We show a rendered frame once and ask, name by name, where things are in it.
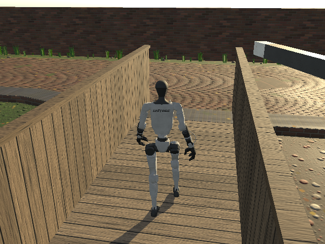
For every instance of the left robot hand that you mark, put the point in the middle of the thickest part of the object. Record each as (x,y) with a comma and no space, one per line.
(143,138)

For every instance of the robot left forearm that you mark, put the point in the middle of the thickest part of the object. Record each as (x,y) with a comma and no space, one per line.
(139,132)

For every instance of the right robot hand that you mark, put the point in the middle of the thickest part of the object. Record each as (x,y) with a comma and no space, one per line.
(192,154)

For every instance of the robot right forearm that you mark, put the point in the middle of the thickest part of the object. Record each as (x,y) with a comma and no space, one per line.
(187,137)

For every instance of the robot right foot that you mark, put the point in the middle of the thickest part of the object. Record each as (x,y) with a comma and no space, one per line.
(176,192)

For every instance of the left robot shin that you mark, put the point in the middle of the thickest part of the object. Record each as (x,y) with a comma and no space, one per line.
(153,189)

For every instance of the right robot upper arm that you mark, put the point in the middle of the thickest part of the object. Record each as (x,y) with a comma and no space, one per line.
(180,116)

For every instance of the left robot upper arm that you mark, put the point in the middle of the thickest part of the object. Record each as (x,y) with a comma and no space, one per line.
(143,115)

